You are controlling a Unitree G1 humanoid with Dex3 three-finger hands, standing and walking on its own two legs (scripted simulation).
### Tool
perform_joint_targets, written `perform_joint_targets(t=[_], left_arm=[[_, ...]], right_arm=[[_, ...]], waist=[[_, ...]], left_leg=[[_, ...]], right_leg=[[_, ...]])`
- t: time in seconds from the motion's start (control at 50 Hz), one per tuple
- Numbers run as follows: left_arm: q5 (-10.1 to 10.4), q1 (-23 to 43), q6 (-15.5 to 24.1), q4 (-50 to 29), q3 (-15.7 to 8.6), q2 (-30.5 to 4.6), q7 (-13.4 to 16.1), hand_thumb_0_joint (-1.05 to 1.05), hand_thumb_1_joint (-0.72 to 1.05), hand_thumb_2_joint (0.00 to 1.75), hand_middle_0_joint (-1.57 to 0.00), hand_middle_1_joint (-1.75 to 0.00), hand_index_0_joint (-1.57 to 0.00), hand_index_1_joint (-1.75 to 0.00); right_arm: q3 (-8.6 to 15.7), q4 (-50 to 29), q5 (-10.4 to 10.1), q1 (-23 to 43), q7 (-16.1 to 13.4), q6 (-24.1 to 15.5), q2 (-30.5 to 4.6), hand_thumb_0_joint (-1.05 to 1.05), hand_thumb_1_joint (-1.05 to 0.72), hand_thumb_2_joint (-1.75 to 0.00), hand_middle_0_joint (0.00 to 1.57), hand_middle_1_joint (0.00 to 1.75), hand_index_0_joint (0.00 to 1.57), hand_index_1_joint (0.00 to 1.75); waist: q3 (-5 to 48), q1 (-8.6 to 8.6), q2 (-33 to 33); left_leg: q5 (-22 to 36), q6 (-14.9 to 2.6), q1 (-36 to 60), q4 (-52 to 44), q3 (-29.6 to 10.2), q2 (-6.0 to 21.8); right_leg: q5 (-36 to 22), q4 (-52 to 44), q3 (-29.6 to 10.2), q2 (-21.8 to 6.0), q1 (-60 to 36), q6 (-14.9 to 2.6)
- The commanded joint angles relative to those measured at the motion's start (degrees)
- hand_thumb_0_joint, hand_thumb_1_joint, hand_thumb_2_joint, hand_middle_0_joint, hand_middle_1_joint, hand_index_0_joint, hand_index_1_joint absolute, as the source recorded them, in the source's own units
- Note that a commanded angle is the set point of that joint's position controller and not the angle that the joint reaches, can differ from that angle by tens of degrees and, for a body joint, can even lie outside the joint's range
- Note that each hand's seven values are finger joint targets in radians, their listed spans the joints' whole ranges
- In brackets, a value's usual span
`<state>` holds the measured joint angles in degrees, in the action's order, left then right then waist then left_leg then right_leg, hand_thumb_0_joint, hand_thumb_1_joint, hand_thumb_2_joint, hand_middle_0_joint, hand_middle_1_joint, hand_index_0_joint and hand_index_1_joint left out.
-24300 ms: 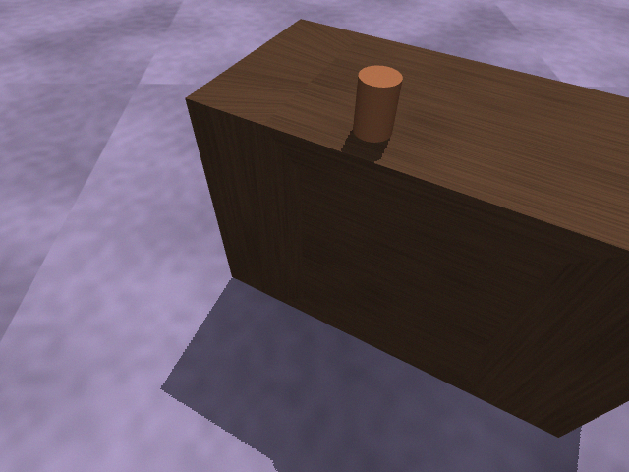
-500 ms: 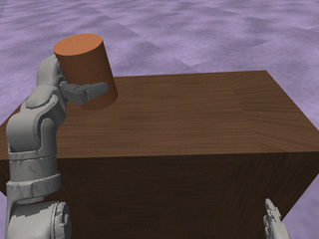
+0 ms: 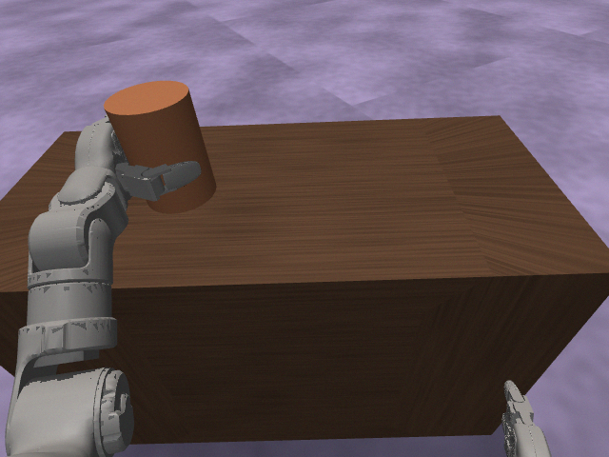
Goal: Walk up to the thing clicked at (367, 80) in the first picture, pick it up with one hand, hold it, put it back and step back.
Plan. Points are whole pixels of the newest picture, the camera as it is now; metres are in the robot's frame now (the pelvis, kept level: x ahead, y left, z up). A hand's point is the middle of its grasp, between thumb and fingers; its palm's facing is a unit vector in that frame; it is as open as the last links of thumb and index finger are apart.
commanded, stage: crouch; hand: left
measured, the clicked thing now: (166, 149) +0.40 +0.18 +0.25
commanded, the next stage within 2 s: lower in 0.88 s
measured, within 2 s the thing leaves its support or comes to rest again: rests again in 1.90 s
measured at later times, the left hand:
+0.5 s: hand (165, 177) +0.45 +0.22 +0.17, palm faces +0.22 -0.97 +0.00, open 11.7 cm
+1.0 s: hand (168, 185) +0.48 +0.23 +0.14, palm faces +0.23 -0.97 +0.01, open 11.7 cm
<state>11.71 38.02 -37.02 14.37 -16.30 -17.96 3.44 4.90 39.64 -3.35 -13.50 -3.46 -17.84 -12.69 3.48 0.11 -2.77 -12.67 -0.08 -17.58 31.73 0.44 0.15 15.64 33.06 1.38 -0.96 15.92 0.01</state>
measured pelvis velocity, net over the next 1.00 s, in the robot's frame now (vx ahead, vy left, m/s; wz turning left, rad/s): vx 0.03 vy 0.01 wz -0.02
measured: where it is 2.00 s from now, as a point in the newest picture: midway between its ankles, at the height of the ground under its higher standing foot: outside the picture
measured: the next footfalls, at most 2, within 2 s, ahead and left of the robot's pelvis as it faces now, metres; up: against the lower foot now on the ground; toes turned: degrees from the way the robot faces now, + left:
none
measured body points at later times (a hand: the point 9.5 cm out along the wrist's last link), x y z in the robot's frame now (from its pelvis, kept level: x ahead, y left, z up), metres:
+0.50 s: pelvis +0.02 +0.01 +0.00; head +0.02 +0.00 +0.45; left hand +0.43 +0.27 +0.17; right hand +0.17 -0.25 -0.06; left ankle +0.05 +0.12 -0.73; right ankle +0.02 -0.12 -0.73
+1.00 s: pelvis +0.03 +0.01 +0.00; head +0.06 +0.01 +0.45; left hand +0.46 +0.28 +0.14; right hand +0.18 -0.25 -0.07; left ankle +0.05 +0.12 -0.73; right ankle +0.02 -0.12 -0.73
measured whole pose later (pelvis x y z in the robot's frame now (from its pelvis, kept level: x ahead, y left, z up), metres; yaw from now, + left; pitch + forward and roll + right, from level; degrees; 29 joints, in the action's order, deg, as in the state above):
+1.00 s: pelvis +0.03 +0.01 +0.00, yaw -1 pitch +6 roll -1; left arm 8.8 38.3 0.5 45.7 -19.2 -22.5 -1.4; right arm 3.0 35.4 -2.0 -12.9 -2.9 -11.2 -12.6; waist 3.7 -3.5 -0.8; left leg -15.6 -0.7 -23.5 33.5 1.2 1.1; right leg 16.1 31.0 0.6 -0.1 20.5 0.7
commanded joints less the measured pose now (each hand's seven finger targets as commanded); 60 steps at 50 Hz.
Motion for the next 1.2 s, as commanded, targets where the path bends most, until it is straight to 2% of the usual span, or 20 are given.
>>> perform_joint_targets(t=[0.0,0.04,0.08,0.12,0.32,0.44,0.48,0.5,0.52,0.56,0.58,0.64,0.84,0.92,0.94,0.98,1.0,1.02,1.06,1.18], left_arm=[[0.1,33.7,12.0,-12.4,-3.2,-14.7,-1.5,0.0,0.09,1.24,-1.27,-1.39,-1.29,-1.4],[0.0,32.8,14.5,-7.9,-4.2,-16.1,-2.0,0.0,0.07,1.26,-1.29,-1.42,-1.3,-1.43],[-0.5,36.7,17.2,-10.6,-3.1,-16.2,-2.1,0.0,0.09,1.27,-1.29,-1.43,-1.31,-1.43],[-0.7,34.9,19.3,-6.8,-5.1,-18.4,-1.7,0.0,0.07,1.27,-1.28,-1.43,-1.3,-1.43],[-1.6,29.6,27.9,5.4,-3.7,-16.5,-3.3,0.0,0.05,1.31,-1.32,-1.48,-1.34,-1.48],[-1.6,30.6,32.1,6.1,-4.2,-17.2,-4.0,0.0,0.06,1.29,-1.32,-1.47,-1.35,-1.47],[-1.6,29.8,33.5,9.1,-4.0,-16.3,-4.1,0.0,0.04,1.29,-1.32,-1.47,-1.34,-1.47],[-1.5,32.5,35.0,4.3,-4.1,-17.3,-4.1,0.0,0.04,1.29,-1.31,-1.46,-1.34,-1.46],[-1.6,32.1,35.5,5.8,-5.1,-19.0,-3.8,0.0,0.04,1.3,-1.33,-1.47,-1.35,-1.48],[-1.6,30.5,36.2,9.1,-5.2,-18.3,-4.1,0.0,0.06,1.32,-1.33,-1.48,-1.35,-1.49],[-1.5,31.9,37.3,6.1,-4.9,-18.5,-4.3,0.0,0.04,1.31,-1.31,-1.47,-1.34,-1.48],[-1.5,32.0,38.9,8.6,-5.2,-19.3,-4.4,0.0,0.05,1.32,-1.32,-1.48,-1.34,-1.48],[-1.8,31.8,42.3,12.1,-4.9,-19.2,-4.6,0.0,0.0,1.29,-1.29,-1.45,-1.32,-1.45],[-1.6,25.3,42.5,20.9,-5.4,-18.5,-4.9,0.0,-0.03,1.28,-1.3,-1.45,-1.32,-1.45],[-1.5,31.6,43.9,13.0,-5.0,-19.2,-5.2,0.0,-0.01,1.28,-1.3,-1.44,-1.32,-1.44],[-2.0,33.3,44.3,12.6,-4.9,-20.6,-5.1,0.0,0.0,1.26,-1.3,-1.44,-1.32,-1.44],[-2.2,28.1,43.7,20.5,-4.5,-18.5,-5.1,0.0,-0.01,1.27,-1.3,-1.44,-1.32,-1.45],[-2.1,28.2,44.3,19.2,-4.5,-18.2,-5.1,0.0,-0.01,1.27,-1.3,-1.44,-1.32,-1.45],[-1.6,29.2,45.5,19.6,-5.9,-19.2,-4.9,0.0,-0.04,1.26,-1.3,-1.44,-1.32,-1.45],[-2.2,30.2,49.1,21.8,-6.3,-20.9,-5.2,0.0,-0.04,1.26,-1.28,-1.43,-1.3,-1.44]], right_arm=[[2.2,-8.8,0.5,8.2,-1.4,-4.9,-7.0,0.0,0.55,-0.05,0.05,0.05,0.05,0.05],[3.1,-8.9,0.8,7.7,-1.7,-5.0,-8.8,0.0,0.54,-0.05,0.05,0.05,0.05,0.05],[1.4,-10.5,0.8,9.1,-1.7,-5.4,-7.1,0.0,0.54,-0.05,0.05,0.05,0.05,0.05],[2.4,-10.4,0.8,9.1,-2.0,-5.2,-8.4,0.0,0.54,-0.05,0.05,0.05,0.05,0.05],[1.3,-11.5,1.1,5.1,-1.4,-4.7,-7.2,0.0,0.53,-0.06,0.05,0.05,0.05,0.05],[2.3,-12.2,1.2,3.8,-0.9,-3.4,-8.6,0.0,0.54,-0.05,0.05,0.05,0.05,0.05],[1.0,-12.6,1.2,3.3,-0.6,-3.1,-7.4,0.0,0.54,-0.05,0.05,0.05,0.05,0.05],[1.0,-13.1,1.2,4.5,-0.4,-3.0,-7.2,0.0,0.54,-0.05,0.05,0.05,0.05,0.05],[2.6,-14.5,1.3,4.6,-0.7,-2.8,-9.4,0.0,0.53,-0.05,0.05,0.05,0.05,0.05],[0.6,-13.1,1.3,2.0,-0.6,-1.8,-7.4,0.0,0.53,-0.06,0.05,0.05,0.05,0.05],[0.5,-12.0,1.3,3.0,-0.5,-1.4,-7.1,0.0,0.53,-0.06,0.05,0.05,0.05,0.05],[1.1,-13.7,1.3,4.5,-0.5,-0.5,-8.0,0.0,0.53,-0.06,0.05,0.05,0.05,0.05],[1.3,-12.6,1.2,4.5,-0.3,2.8,-7.6,0.0,0.53,-0.06,0.05,0.05,0.05,0.05],[1.9,-12.4,1.3,3.8,-0.3,3.7,-8.8,0.0,0.53,-0.06,0.05,0.05,0.05,0.05],[0.8,-13.0,1.3,4.0,0.0,3.8,-7.3,0.0,0.53,-0.06,0.05,0.05,0.05,0.05],[1.5,-13.6,1.4,5.4,-0.3,4.3,-8.2,0.0,0.52,-0.06,0.05,0.05,0.05,0.05],[1.1,-12.1,1.4,3.5,-0.1,4.6,-7.4,0.0,0.51,-0.06,0.05,0.05,0.05,0.05],[0.3,-10.9,1.4,4.2,0.1,4.8,-6.4,0.0,0.52,-0.06,0.05,0.05,0.05,0.05],[1.9,-11.8,1.6,4.7,0.0,4.9,-8.7,0.0,0.51,-0.06,0.05,0.05,0.05,0.05],[1.4,-13.1,2.0,3.5,0.2,6.1,-8.0,0.0,0.5,-0.06,0.05,0.05,0.05,0.05]], waist=[[16.1,-0.57,1.5],[16.3,-1.26,2.2],[20.2,-1.06,-1.2],[19.9,-0.86,-0.3],[17.8,-2.57,0.5],[18.7,-2.8,-0.9],[17.8,-3.1,0.1],[20.3,-2.06,-1.4],[21.4,-3.02,-1.1],[20.5,-3.51,1.0],[21.4,-2.4,-0.7],[23.8,-2.8,-1.6],[21.9,-3.54,-1.6],[19.1,-4.38,0.9],[21.5,-3.45,-2.5],[24.1,-3.81,-3.4],[19.9,-4.57,-1.5],[19.0,-3.7,-2.2],[20.8,-4.43,-1.3],[22.4,-5.45,-1.6]], left_leg=[[0.4,-1.03,8.8,-3.5,0.2,-0.8],[0.5,-1.07,8.6,-3.2,-0.2,-0.4],[1.8,-0.67,10.5,-3.0,-0.4,-0.2],[2.3,-0.65,9.1,-2.7,-0.4,-0.2],[5.7,-0.92,7.6,-2.6,0.4,0.1],[9.9,-0.72,9.4,-2.2,0.4,0.5],[9.7,-0.69,9.3,-2.2,0.1,0.8],[11.1,-0.54,10.0,-2.2,-0.1,0.9],[11.2,-0.55,11.2,-1.9,0.0,0.9],[12.7,-1.11,9.9,-1.2,0.2,0.6],[14.1,-1.02,9.5,-1.2,0.2,0.6],[18.2,-1.08,11.0,0.1,0.1,0.7],[15.6,-0.97,9.9,-0.7,-0.2,1.2],[15.3,-1.15,8.1,-0.4,-0.4,1.3],[15.9,-0.86,9.6,-0.4,-0.3,1.4],[17.9,-0.95,11.7,0.2,-0.2,1.3],[16.4,-1.0,9.3,0.3,-0.4,1.5],[15.0,-0.92,7.4,0.2,-0.3,1.3],[13.7,-0.9,7.5,0.7,-0.7,1.7],[12.4,-1.45,4.7,3.9,-0.4,1.3]], right_leg=[[-3.3,-7.2,0.3,0.5,2.8,0.11],[-3.8,-6.5,0.6,1.0,3.1,0.06],[-4.9,-6.0,0.7,1.0,2.7,-0.19],[-5.2,-5.8,0.7,1.2,1.7,-0.14],[-8.9,-5.9,0.4,1.6,2.1,-0.14],[-12.5,-5.4,0.5,1.9,2.7,-0.39],[-11.9,-5.3,0.8,2.1,3.2,-0.41],[-12.9,-5.0,0.8,2.1,2.0,-0.58],[-13.1,-5.1,0.7,2.1,2.2,-0.49],[-15.0,-5.3,0.4,1.8,1.0,-0.03],[-16.3,-4.8,0.3,1.7,-0.1,-0.18],[-18.9,-4.4,0.2,1.7,-0.1,-0.18],[-16.6,-4.9,0.7,2.0,1.6,-0.53],[-16.2,-4.9,0.7,2.1,2.8,-0.41],[-16.5,-4.6,0.6,2.0,2.4,-0.59],[-17.7,-4.3,0.5,1.9,3.1,-0.59],[-16.3,-4.4,0.7,2.1,4.5,-0.59],[-15.5,-4.2,0.7,2.0,4.7,-0.69],[-14.2,-3.4,0.9,2.2,6.0,-0.77],[-14.2,-1.1,0.2,1.8,8.1,-0.32]])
